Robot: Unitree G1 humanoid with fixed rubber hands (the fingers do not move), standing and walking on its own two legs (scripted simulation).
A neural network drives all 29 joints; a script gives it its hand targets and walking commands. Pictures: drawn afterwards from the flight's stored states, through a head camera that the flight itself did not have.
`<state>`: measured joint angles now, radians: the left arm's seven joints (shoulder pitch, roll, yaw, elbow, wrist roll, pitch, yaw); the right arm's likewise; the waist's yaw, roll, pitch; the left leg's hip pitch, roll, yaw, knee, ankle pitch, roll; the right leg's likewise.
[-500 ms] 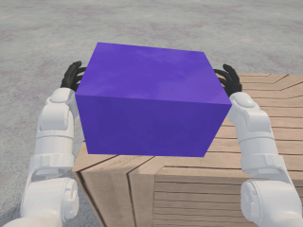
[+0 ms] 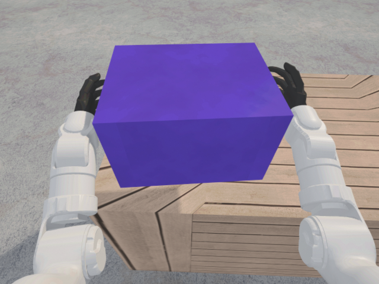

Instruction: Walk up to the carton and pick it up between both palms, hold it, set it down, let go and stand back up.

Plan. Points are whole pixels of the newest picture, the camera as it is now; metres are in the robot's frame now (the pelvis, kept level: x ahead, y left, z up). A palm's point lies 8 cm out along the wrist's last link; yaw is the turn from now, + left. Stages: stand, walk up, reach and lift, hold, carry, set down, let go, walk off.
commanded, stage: set down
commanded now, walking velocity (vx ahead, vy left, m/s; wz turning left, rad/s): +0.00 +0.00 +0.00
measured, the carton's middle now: (189, 113) +0.43 +0.02 +0.14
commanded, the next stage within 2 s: none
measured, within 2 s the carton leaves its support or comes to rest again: neither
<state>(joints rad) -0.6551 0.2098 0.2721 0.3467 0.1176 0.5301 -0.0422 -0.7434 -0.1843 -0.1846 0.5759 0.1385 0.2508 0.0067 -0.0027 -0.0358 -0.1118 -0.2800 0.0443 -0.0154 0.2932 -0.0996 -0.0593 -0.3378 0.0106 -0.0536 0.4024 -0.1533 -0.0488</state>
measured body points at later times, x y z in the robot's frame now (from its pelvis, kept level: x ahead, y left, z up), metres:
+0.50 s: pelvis +0.01 +0.00 +0.00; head +0.01 +0.00 +0.45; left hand +0.39 +0.22 +0.15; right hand +0.43 -0.18 +0.17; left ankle +0.03 +0.17 -0.74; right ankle +0.03 -0.08 -0.74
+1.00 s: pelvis +0.02 +0.00 +0.00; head +0.05 +0.00 +0.45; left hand +0.41 +0.21 +0.12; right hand +0.45 -0.20 +0.14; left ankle +0.03 +0.17 -0.74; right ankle +0.03 -0.08 -0.74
